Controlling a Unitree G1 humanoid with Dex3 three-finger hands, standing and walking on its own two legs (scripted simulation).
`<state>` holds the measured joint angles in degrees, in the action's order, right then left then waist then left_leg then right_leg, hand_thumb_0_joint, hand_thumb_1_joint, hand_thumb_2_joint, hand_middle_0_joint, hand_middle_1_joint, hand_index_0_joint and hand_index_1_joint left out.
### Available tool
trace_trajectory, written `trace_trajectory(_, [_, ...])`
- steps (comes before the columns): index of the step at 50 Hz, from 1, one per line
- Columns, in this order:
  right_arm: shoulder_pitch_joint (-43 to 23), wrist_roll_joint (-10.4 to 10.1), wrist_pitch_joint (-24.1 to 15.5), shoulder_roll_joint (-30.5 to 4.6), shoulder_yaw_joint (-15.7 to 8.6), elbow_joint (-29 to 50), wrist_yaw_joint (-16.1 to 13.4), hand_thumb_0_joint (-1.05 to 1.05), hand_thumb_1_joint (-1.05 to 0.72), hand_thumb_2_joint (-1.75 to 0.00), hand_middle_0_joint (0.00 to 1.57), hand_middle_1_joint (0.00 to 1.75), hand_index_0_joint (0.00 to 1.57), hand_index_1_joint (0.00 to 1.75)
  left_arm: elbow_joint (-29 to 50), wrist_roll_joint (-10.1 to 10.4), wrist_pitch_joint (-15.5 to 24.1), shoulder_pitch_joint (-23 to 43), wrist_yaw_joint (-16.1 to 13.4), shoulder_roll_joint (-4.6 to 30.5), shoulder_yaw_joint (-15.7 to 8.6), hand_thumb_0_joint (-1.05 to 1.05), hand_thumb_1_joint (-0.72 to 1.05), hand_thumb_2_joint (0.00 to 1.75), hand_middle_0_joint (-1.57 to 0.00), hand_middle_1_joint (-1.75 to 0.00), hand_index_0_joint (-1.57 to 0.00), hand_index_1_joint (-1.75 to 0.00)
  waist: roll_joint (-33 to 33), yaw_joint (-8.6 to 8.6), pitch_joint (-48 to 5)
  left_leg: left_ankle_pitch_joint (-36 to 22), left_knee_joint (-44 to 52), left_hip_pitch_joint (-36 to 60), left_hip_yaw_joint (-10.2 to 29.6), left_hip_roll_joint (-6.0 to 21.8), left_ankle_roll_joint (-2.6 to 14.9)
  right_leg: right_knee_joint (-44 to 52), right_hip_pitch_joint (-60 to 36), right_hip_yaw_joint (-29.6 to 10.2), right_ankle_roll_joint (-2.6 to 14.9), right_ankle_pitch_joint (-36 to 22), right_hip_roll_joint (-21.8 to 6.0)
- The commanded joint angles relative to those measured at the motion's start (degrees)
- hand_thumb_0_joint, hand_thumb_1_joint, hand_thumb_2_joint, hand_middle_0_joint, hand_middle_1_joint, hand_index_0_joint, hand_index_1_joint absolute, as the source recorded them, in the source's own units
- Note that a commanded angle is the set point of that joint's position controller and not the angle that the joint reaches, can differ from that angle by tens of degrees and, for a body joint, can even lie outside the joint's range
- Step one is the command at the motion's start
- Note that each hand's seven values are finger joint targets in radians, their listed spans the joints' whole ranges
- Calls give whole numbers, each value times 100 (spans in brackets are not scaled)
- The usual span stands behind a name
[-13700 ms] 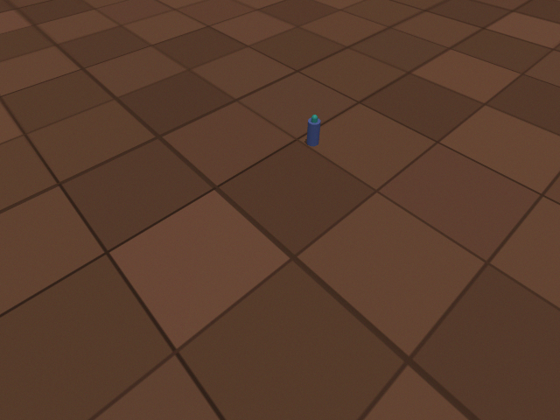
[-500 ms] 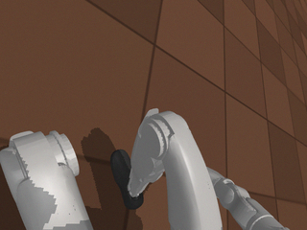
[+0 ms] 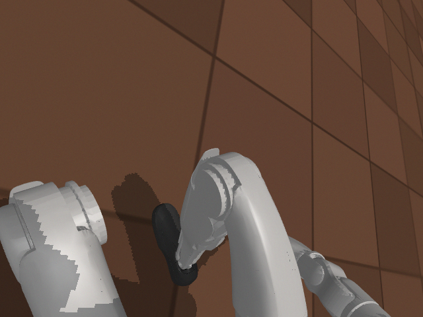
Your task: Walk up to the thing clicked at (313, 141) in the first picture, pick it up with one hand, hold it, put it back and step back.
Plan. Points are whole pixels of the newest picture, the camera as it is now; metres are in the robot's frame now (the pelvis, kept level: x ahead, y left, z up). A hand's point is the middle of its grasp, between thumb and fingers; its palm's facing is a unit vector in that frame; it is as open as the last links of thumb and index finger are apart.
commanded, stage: settle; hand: left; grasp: from the side
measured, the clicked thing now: out of the picture +0.43 +0.30 -0.19
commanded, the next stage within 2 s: lift in 1.74 s
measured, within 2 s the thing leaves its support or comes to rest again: leaves its support in 0.04 s
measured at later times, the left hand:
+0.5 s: hand out of the picture +0.40 +0.32 -0.07, palm faces +0.37 -0.93 -0.01, open 9.8 cm
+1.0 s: hand out of the picture +0.40 +0.32 +0.01, palm faces +0.35 -0.94 -0.06, open 9.8 cm
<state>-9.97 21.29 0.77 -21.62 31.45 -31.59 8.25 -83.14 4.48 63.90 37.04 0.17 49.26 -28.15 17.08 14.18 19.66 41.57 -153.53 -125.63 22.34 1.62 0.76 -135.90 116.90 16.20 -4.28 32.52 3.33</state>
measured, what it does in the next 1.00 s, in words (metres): rises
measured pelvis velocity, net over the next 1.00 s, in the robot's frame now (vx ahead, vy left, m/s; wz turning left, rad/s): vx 0.02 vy -0.02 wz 0.17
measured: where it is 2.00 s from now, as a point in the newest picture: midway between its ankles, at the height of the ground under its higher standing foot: (131, 288)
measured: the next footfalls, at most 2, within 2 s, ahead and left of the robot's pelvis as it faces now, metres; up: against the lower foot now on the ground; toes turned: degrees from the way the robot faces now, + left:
none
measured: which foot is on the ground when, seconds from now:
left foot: down 0.00-1.00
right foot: down 0.00-1.00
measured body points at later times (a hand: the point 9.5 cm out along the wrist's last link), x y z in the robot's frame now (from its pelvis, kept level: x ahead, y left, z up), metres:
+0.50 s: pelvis +0.00 -0.01 +0.02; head +0.18 +0.17 +0.40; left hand +0.37 +0.37 -0.07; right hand +0.20 -0.24 -0.03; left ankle +0.08 +0.12 -0.25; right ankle +0.16 -0.12 -0.25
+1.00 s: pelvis +0.02 -0.02 +0.05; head +0.21 +0.09 +0.45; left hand +0.37 +0.37 +0.01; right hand +0.21 -0.25 -0.06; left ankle +0.08 +0.12 -0.25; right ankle +0.16 -0.12 -0.25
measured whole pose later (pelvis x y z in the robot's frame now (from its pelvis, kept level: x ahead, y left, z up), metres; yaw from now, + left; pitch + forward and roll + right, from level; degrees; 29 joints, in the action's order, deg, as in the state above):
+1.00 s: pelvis +0.02 -0.02 +0.05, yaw +10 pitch +29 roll -8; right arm 3.0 5.2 2.6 -17.6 6.5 -37.6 4.8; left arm -50.1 9.3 36.5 31.4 12.7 28.0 -24.2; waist 1.4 6.7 -2.8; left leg 40.4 -138.3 -127.5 8.2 1.3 -0.1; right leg -132.1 124.0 6.0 -0.6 37.3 -1.4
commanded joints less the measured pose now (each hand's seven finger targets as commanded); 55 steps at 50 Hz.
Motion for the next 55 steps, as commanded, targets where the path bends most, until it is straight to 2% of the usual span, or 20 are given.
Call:
trace_trajectory(1, [264,3,145,-2140,-873,-6,-119,0,-91,-90,20,30,20,30,1638,24,485,1339,-26,1207,-229,0,37,126,-122,-133,-121,-135,-4041,570,-3726,-1240,2279,2709,-412,374,-351,623,-1522,448,459,-1105,169])
trace_trajectory(6, [409,-115,174,-2028,-1128,-5,-125,0,-91,-91,20,30,20,30,2377,73,127,1295,5,960,-175,0,30,128,-124,-136,-122,-138,-4095,436,-4012,-1004,2356,2571,-668,321,-301,807,-1537,278,502,-963,159])
trace_trajectory(9, [565,-218,173,-1964,-1290,-45,-119,0,-91,-90,20,30,20,30,2599,59,-130,1217,66,742,-8,0,31,129,-125,-137,-124,-140,-4044,390,-4107,-819,2430,2401,-743,283,-263,879,-1524,226,508,-872,141])
trace_trajectory(11, [569,-320,167,-1917,-1422,-16,-111,0,-90,-90,20,30,20,30,2712,35,-324,1068,162,451,265,0,31,127,-126,-137,-125,-139,-3926,340,-4055,-605,2509,2225,-767,255,-235,907,-1305,192,528,-707,123])
trace_trajectory(14, [704,-471,146,-1880,-1637,-30,-95,0,-90,-90,20,30,20,30,2917,144,-589,856,270,-30,446,0,30,128,-128,-140,-128,-141,-3739,254,-4063,-465,2635,2172,-782,227,-211,947,-1112,152,529,-627,84])
trace_trajectory(17, [878,-634,121,-1810,-1795,-39,-95,0,-90,-90,20,30,20,30,3297,291,-808,1005,363,-126,419,0,31,126,-129,-139,-129,-140,-3663,150,-4300,-453,2709,2114,-808,182,-172,938,-1044,87,546,-596,63])
trace_trajectory(22, [1043,-872,119,-1657,-2117,-11,-129,0,-89,-90,20,30,20,30,3880,339,-1137,1133,401,-249,312,0,31,128,-128,-139,-128,-141,-3705,-155,-4559,-144,2970,2139,-900,137,-140,973,-764,-77,590,-299,-11])
trace_trajectory(26, [1194,-1024,121,-1451,-2336,-21,-180,0,-89,-90,20,30,20,30,4326,270,-1396,1329,514,-504,553,0,31,127,-128,-138,-127,-140,-3681,-238,-4850,-1,3102,2165,-1085,90,-102,1135,-728,-252,624,-132,-28])
trace_trajectory(29, [1329,-1112,123,-1346,-2488,-55,-216,0,-89,-90,20,30,20,30,4429,288,-1613,1138,594,-551,515,0,26,123,-124,-134,-123,-136,-3642,-419,-5171,-290,3056,2163,-1301,33,-79,1205,-883,-388,642,-249,-44])
trace_trajectory(34, [1561,-1312,165,-1256,-2687,-132,-289,0,-89,-90,20,30,20,30,4569,432,-1886,1097,731,-738,404,0,27,123,-125,-134,-124,-136,-3534,-488,-5403,-476,3206,2286,-1347,-11,-74,1249,-754,-461,660,-308,-118])
trace_trajectory(35, [1623,-1339,176,-1213,-2712,-134,-300,0,-89,-90,20,30,20,30,4560,443,-1933,1042,726,-682,282,0,26,123,-125,-134,-124,-136,-3387,-534,-5479,-485,3201,2231,-1383,-31,-57,1282,-809,-494,659,-276,-120])
trace_trajectory(38, [1670,-1425,182,-1138,-2802,-145,-332,0,-89,-90,20,30,20,30,4756,512,-2025,1168,859,-878,407,0,26,123,-125,-135,-124,-137,-3292,-534,-5656,-604,3217,2153,-1502,-70,-25,1354,-983,-584,655,-353,-152])
trace_trajectory(41, [1750,-1525,183,-1072,-2909,-244,-382,0,-90,-90,20,30,20,30,4406,566,-2140,819,984,-677,102,0,22,123,-125,-135,-125,-137,-2927,-674,-5737,-499,3203,2015,-1621,-91,38,1480,-1075,-693,635,-154,-152])
trace_trajectory(42, [1738,-1533,164,-1048,-2923,-211,-384,0,-89,-90,20,30,20,30,4569,609,-2138,1080,1044,-836,275,0,20,123,-125,-136,-125,-137,-2916,-571,-5687,-400,3217,1885,-1651,-107,56,1520,-1118,-708,628,-78,-165])
trace_trajectory(43, [1760,-1547,147,-969,-2888,-222,-390,0,-89,-90,20,30,20,30,4351,654,-2163,916,1082,-914,184,0,22,125,-125,-136,-124,-138,-2712,-580,-5707,-370,3186,1821,-1691,-113,85,1633,-1278,-748,600,-76,-164])
trace_trajectory(44, [1767,-1569,128,-1002,-2944,-215,-405,0,-89,-90,20,30,20,30,4707,707,-2143,1265,1145,-867,191,0,23,124,-125,-136,-125,-138,-2724,-545,-5801,-352,3204,1811,-1715,-124,91,1664,-1324,-766,596,-66,-180])
trace_trajectory(46, [1804,-1602,109,-964,-2995,-234,-442,0,-89,-90,20,30,20,30,4707,668,-2193,1190,1218,-627,54,0,18,124,-125,-136,-124,-138,-2775,-722,-6014,-436,3259,1924,-1792,-124,86,1704,-1410,-853,601,-57,-196])
trace_trajectory(49, [1852,-1634,71,-877,-3025,-238,-469,0,-90,-90,20,30,20,30,4512,683,-2278,907,1310,-894,110,0,21,123,-125,-136,-125,-138,-2691,-748,-6141,-706,3282,2067,-1848,-117,77,1751,-1546,-931,601,-257,-224])
trace_trajectory(51, [1997,-1648,51,-896,-3099,-296,-504,0,-90,-90,20,30,20,30,5069,735,-2285,1365,1333,-759,0,0,20,122,-126,-135,-125,-137,-2868,-764,-6537,-1037,3290,2313,-1866,-121,50,1722,-1677,-976,613,-568,-250])
trace_trajectory(55, [1971,-1706,20,-858,-3151,-266,-543,0,-90,-90,20,30,20,30,4699,705,-2429,1017,1300,-957,-30,0,19,122,-125,-134,-124,-136,-2798,-815,-6303,-1028,3474,2429,-1833,-109,30,1790,-1426,-974,637,-463,-265])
